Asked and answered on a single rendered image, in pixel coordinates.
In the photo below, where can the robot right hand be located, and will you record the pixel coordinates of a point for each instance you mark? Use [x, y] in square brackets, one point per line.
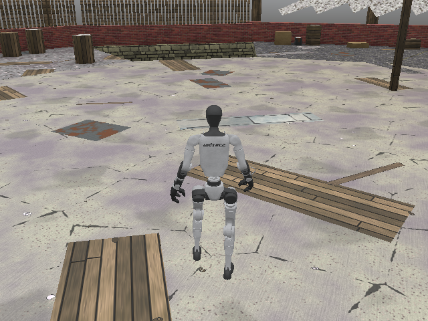
[244, 182]

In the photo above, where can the left robot foot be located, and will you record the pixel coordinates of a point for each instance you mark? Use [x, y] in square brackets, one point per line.
[196, 255]

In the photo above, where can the robot left hand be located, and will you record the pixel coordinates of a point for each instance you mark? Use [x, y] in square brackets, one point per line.
[174, 193]

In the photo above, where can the left robot upper arm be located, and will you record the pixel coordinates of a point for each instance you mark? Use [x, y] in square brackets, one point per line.
[189, 152]

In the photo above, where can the robot right forearm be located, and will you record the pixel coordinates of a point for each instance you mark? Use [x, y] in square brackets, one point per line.
[246, 173]

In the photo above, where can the right robot upper arm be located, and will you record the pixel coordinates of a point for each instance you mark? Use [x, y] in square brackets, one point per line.
[238, 150]

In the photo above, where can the robot left forearm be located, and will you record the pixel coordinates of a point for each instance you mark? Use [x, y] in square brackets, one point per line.
[179, 178]

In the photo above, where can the robot torso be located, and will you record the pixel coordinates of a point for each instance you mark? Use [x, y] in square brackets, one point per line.
[214, 156]

